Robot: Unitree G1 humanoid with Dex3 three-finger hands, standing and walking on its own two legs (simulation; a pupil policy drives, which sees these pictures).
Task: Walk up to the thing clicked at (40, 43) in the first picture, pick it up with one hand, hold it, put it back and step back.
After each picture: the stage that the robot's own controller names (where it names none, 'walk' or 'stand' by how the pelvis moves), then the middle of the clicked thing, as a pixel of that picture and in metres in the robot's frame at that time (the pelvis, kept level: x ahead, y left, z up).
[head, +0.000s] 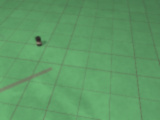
stand; (38, 41) +1.52 +0.48 -0.72
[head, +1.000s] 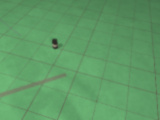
walk; (55, 43) +1.44 +0.22 -0.70
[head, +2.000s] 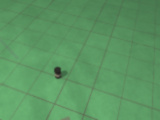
walk; (57, 72) +0.94 +0.16 -0.71
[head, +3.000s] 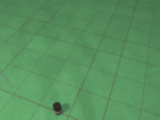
walk; (57, 108) +0.57 +0.19 -0.69
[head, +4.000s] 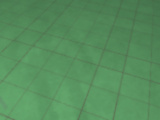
stand; out of the picture +0.40 +0.15 -0.70
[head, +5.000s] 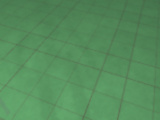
stand; out of the picture +0.36 +0.16 -0.71
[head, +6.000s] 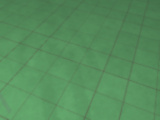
stand; out of the picture +0.35 +0.14 -0.72
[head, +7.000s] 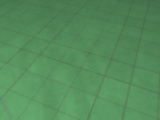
stand; out of the picture +0.34 +0.14 -0.73
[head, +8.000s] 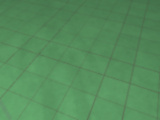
stand; out of the picture +0.32 +0.15 -0.73
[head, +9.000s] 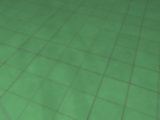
stand; out of the picture +0.31 +0.15 -0.73
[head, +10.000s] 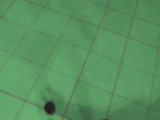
go down; (50, 108) +0.35 +0.15 -0.55
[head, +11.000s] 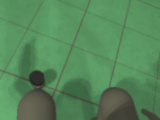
go down; (37, 80) +0.40 +0.18 -0.32
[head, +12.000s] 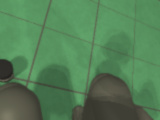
close in; (3, 71) +0.39 +0.21 -0.24
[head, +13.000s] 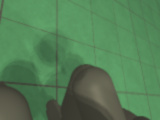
close; out of the picture +0.39 +0.22 -0.22
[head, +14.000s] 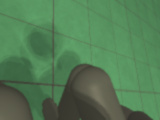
lift; out of the picture +0.38 +0.22 -0.23
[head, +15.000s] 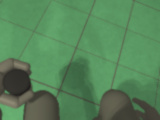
lift; (19, 85) +0.32 +0.21 -0.05
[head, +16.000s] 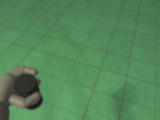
hold; (29, 92) +0.33 +0.17 +0.05
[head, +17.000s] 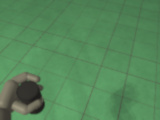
hold; (32, 98) +0.31 +0.17 +0.02
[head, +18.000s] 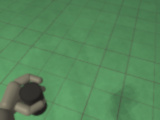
hold; (34, 99) +0.31 +0.16 +0.01
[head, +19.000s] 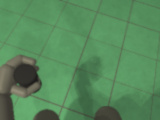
crouch; (29, 79) +0.37 +0.17 -0.06
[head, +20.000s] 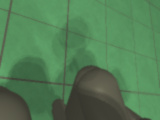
lower; out of the picture +0.39 +0.23 -0.22
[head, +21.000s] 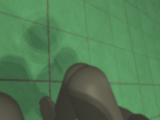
lower; out of the picture +0.41 +0.25 -0.23
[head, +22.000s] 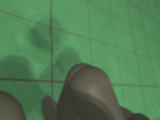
lower; out of the picture +0.41 +0.24 -0.23
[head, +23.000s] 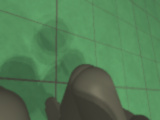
lower; out of the picture +0.41 +0.24 -0.22
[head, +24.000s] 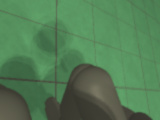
rest; out of the picture +0.39 +0.23 -0.23
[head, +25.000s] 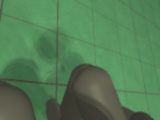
withdraw; out of the picture +0.39 +0.21 -0.23
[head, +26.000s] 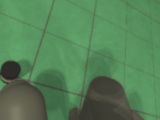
stand; (10, 73) +0.39 +0.19 -0.26
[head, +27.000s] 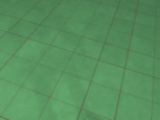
stand; out of the picture +0.33 +0.12 -0.63
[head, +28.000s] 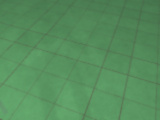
stand; out of the picture +0.34 +0.13 -0.66
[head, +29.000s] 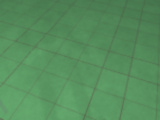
stand; out of the picture +0.33 +0.13 -0.67
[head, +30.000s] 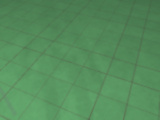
walk; out of the picture +0.36 +0.12 -0.72
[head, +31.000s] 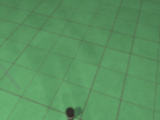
walk; (70, 113) +0.46 +0.09 -0.70
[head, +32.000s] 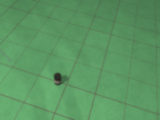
walk; (57, 79) +0.77 +0.13 -0.70
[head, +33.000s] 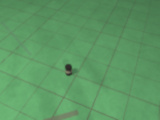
stand; (68, 69) +1.02 +0.13 -0.70
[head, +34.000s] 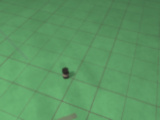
stand; (65, 73) +1.01 +0.14 -0.73
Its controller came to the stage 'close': yes
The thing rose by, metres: 0.72
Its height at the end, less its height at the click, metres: +0.00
